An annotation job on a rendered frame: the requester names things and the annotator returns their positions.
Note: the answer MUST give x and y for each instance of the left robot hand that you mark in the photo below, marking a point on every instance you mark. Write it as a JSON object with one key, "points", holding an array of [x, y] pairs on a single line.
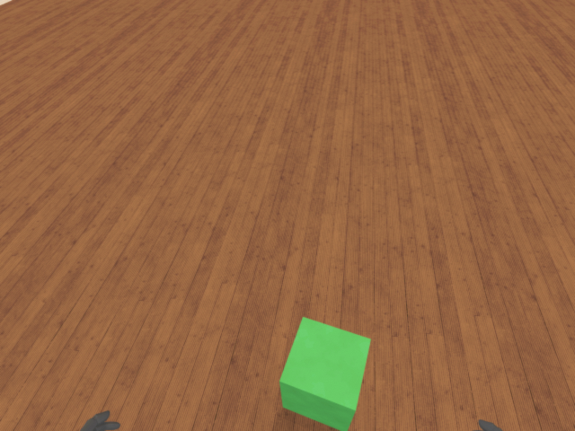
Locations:
{"points": [[97, 423]]}

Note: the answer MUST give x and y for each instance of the carton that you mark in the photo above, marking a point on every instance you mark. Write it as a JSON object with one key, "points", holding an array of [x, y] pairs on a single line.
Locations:
{"points": [[323, 373]]}

